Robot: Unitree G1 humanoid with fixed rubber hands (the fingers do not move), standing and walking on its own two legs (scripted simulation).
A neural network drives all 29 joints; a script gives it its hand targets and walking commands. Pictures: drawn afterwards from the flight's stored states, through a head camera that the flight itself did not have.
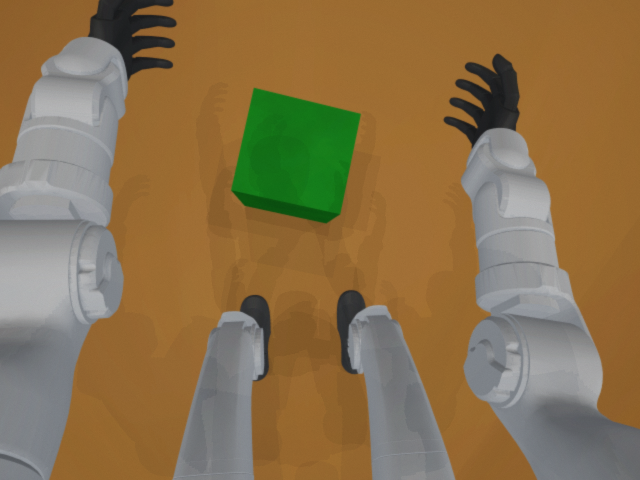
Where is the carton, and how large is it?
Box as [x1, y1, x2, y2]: [231, 88, 360, 222]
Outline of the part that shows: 254,88 231,190 244,205 317,221 327,222 340,212 360,114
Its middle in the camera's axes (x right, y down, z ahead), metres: -0.06 -0.16 +0.86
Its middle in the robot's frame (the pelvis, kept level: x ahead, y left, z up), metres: +0.53 -0.01 -0.53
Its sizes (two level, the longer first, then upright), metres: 0.210 0.200 0.250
